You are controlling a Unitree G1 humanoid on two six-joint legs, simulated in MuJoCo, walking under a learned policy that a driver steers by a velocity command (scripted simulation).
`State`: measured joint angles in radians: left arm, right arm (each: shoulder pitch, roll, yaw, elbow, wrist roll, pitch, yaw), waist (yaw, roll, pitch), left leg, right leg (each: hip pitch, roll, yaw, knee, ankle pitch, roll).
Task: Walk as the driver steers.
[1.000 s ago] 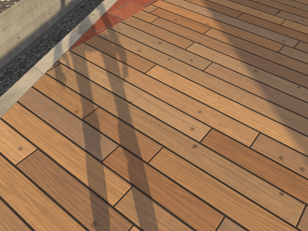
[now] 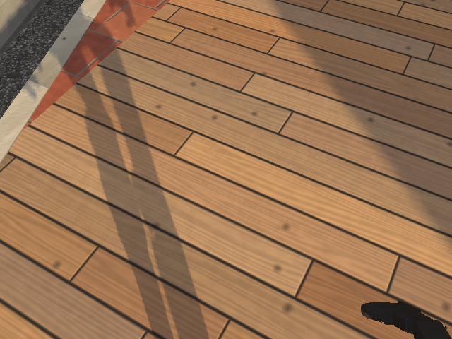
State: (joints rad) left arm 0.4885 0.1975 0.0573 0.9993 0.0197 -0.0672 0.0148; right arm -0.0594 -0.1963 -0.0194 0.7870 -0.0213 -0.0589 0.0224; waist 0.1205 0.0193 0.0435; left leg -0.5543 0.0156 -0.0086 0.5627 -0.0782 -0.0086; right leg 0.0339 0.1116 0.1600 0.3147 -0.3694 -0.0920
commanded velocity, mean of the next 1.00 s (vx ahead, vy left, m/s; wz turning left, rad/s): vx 0.50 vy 0.00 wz -0.51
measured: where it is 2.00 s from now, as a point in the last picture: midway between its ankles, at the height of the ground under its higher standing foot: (366, 184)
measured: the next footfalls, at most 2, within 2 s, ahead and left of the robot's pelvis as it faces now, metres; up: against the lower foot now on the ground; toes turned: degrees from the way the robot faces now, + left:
left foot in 0.04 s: +0.20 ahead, +0.12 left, +0.00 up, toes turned -3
right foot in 0.58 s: +0.41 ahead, -0.15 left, +0.00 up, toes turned -26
